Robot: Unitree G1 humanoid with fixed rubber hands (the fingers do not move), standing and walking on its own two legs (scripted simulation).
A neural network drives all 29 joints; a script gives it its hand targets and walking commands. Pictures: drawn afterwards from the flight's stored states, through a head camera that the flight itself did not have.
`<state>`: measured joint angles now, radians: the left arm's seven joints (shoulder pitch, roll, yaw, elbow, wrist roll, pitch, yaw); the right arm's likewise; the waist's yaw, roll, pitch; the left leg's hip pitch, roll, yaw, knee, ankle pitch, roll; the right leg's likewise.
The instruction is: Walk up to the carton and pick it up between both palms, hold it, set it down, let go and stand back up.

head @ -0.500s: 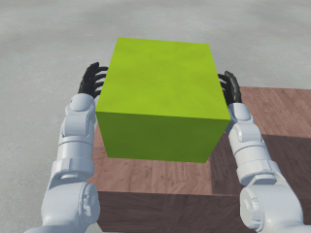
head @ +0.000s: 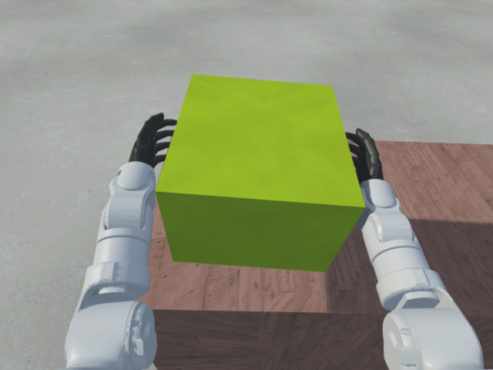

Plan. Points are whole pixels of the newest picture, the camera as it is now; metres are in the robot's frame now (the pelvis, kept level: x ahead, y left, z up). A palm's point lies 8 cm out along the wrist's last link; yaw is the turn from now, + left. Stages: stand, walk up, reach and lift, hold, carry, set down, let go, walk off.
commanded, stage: set down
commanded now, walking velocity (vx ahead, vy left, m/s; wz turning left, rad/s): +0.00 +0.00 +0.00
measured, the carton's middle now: (256, 169) +0.45 -0.01 +0.11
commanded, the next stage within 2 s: none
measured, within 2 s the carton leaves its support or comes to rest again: neither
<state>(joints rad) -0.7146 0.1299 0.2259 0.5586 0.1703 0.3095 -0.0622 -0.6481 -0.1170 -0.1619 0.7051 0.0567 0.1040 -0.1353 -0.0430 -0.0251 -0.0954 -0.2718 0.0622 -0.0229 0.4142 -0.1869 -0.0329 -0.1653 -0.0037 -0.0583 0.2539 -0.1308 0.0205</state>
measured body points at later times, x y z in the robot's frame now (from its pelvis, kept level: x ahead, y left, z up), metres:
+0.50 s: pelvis +0.02 +0.00 +0.00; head +0.03 +0.03 +0.45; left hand +0.46 +0.16 +0.12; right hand +0.42 -0.20 +0.12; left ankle +0.02 +0.13 -0.75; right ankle +0.00 -0.14 -0.75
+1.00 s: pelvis +0.03 +0.00 +0.00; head +0.05 +0.03 +0.45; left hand +0.46 +0.15 +0.10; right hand +0.41 -0.21 +0.10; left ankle +0.02 +0.13 -0.75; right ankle +0.00 -0.14 -0.75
